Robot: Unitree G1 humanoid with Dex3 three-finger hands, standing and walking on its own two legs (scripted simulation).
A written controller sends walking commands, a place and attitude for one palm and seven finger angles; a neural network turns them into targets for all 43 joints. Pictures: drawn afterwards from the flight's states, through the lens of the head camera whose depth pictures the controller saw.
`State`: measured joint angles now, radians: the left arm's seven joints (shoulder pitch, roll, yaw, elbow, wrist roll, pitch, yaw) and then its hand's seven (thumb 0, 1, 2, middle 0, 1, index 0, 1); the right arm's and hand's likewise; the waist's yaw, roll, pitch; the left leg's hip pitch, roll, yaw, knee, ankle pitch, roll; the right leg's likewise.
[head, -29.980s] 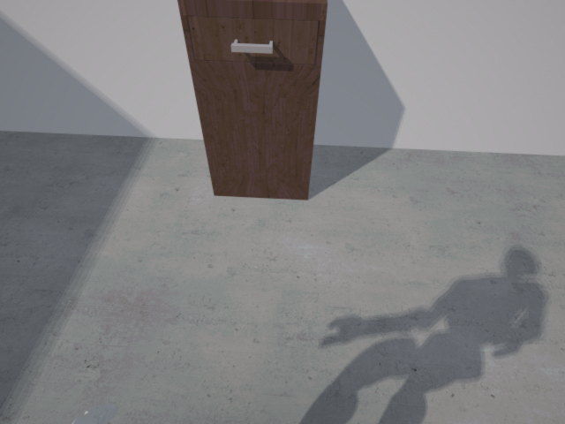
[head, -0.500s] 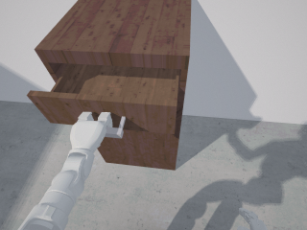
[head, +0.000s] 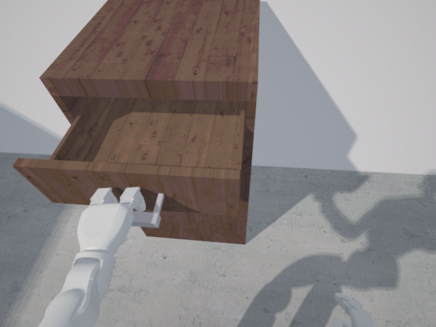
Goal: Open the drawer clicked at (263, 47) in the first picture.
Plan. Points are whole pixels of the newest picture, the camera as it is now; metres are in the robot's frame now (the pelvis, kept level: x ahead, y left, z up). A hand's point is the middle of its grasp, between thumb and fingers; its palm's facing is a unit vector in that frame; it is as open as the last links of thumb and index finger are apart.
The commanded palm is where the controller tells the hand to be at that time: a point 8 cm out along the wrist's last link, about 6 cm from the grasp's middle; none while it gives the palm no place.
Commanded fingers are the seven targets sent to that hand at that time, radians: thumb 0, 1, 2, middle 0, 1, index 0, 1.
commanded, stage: pull the drawer open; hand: left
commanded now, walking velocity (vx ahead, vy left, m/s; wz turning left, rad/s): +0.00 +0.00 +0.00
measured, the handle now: (127, 207) +0.33 +0.20 +0.02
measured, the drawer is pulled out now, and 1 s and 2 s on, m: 0.20 0.30 0.29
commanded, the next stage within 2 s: open the thumb to release the handle in 0.98 s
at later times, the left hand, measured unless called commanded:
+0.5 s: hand (102, 289) +0.19 +0.21 +0.00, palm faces -0.01 -0.10 -0.99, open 5.6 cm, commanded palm +0.14 +0.22 +0.06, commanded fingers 0.00 0.90 0.90 -0.40 -1.35 -0.40 -1.35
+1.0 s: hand (97, 297) +0.17 +0.22 +0.00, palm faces -0.01 -0.07 -1.00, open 5.7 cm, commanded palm +0.13 +0.23 +0.06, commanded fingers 0.00 0.90 0.90 -0.40 -1.35 -0.40 -1.35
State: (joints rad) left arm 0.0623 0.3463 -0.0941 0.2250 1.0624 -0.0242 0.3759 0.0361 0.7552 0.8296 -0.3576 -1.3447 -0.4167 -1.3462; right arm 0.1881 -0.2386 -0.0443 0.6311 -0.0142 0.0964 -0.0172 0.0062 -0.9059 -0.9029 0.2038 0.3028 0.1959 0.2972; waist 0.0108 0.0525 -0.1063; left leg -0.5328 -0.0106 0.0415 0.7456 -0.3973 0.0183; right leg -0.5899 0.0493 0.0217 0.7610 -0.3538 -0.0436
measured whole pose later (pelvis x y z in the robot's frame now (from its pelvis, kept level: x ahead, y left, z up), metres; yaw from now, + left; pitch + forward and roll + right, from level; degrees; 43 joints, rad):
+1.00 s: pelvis +0.01 -0.01 -0.02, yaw -1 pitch +13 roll +2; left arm 0.70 0.41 0.00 -0.26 1.03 -0.10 0.50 0.02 0.71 0.78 -0.30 -1.28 -0.40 -1.33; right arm 0.13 -0.25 -0.02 0.54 -0.06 0.12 0.04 0.01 -0.91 -0.90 0.20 0.30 0.19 0.30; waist 0.03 0.04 -0.14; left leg -0.65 0.00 0.07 0.91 -0.50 0.01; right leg -0.73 0.07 0.05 0.95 -0.45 -0.05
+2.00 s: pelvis -0.01 -0.01 -0.01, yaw +1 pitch +9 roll +1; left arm 0.38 0.37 -0.08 -0.05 1.06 -0.05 0.44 0.00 -0.49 0.31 -0.35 -1.22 -0.32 -1.20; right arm 0.10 -0.22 -0.01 0.60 -0.04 0.10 -0.03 0.01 -0.91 -0.90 0.20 0.30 0.20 0.30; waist 0.07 0.05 -0.10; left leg -0.58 -0.02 0.01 0.84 -0.43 0.00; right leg -0.64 0.04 -0.01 0.87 -0.40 -0.06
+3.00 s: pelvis +0.01 +0.01 +0.02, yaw +1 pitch +1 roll +0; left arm 0.41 0.49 -0.04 -0.52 0.89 0.13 0.08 0.00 -0.50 0.31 -0.32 -1.20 -0.32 -1.20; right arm 0.10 -0.26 0.06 0.53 0.01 0.15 0.00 0.01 -0.91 -0.90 0.20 0.30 0.20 0.30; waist 0.11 0.11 -0.05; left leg -0.24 -0.02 0.01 0.55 -0.33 0.02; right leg -0.28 0.04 0.00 0.56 -0.29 -0.03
